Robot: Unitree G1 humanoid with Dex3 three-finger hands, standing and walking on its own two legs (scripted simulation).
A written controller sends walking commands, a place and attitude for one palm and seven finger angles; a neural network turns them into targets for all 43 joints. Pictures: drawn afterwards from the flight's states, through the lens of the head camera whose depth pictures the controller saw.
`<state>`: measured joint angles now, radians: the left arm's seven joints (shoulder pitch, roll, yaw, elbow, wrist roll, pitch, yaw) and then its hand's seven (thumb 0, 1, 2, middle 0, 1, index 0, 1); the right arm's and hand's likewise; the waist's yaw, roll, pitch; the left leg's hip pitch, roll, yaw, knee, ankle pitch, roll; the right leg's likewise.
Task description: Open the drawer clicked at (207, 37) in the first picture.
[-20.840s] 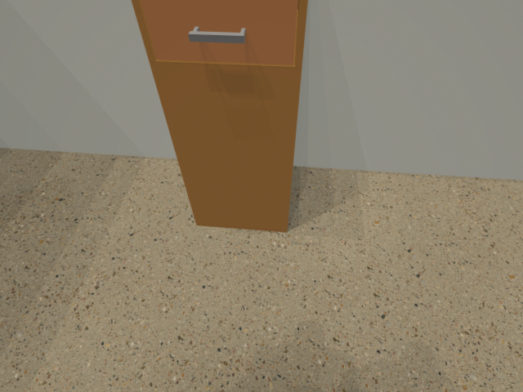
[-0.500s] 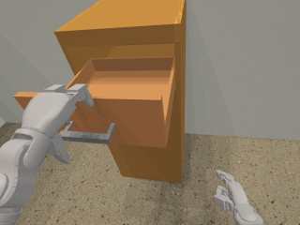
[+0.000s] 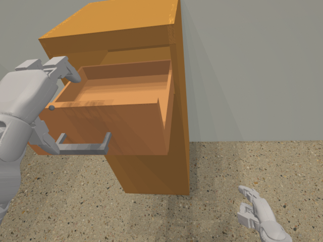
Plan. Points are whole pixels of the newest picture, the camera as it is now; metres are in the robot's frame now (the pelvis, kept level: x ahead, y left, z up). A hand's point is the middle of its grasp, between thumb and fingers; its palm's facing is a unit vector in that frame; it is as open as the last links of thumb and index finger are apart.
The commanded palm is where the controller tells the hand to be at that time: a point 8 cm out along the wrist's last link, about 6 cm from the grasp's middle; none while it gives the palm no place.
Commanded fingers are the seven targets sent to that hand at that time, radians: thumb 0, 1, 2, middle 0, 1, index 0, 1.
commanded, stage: draw the hand back to the body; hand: left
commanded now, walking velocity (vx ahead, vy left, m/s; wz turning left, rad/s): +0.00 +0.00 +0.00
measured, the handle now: (81, 142) +0.28 +0.24 +0.14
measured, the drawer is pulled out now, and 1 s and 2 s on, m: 0.28 0.28 0.28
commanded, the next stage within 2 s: step back with the hand held close in 1.60 s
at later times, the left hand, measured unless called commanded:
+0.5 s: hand (36, 114) +0.25 +0.25 +0.27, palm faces +0.27 +0.02 -0.96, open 13.9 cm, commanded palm +0.18 +0.26 +0.34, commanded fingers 0.00 -0.50 0.30 -0.30 -1.20 -0.30 -1.20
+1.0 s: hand (16, 92) +0.23 +0.24 +0.33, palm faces +0.56 -0.81 -0.21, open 12.2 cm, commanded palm +0.17 +0.28 +0.33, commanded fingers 0.00 0.23 0.62 -0.25 -0.73 -0.25 -0.73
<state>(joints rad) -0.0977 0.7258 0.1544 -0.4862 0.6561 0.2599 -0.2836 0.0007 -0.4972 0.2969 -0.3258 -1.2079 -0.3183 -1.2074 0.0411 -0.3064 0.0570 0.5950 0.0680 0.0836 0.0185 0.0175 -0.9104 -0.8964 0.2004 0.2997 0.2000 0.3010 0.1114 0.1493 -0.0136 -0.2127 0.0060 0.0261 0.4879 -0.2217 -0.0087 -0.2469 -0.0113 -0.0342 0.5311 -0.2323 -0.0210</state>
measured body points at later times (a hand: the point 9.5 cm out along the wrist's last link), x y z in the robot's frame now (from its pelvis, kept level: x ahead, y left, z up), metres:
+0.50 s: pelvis +0.00 +0.00 +0.00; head -0.01 -0.06 +0.44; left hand +0.23 +0.25 +0.32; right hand +0.26 -0.18 -0.08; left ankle +0.03 +0.13 -0.74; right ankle +0.04 -0.10 -0.74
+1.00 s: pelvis +0.03 +0.01 +0.01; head +0.03 +0.00 +0.46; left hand +0.20 +0.28 +0.34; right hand +0.21 -0.21 -0.09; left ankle +0.03 +0.13 -0.74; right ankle +0.04 -0.10 -0.74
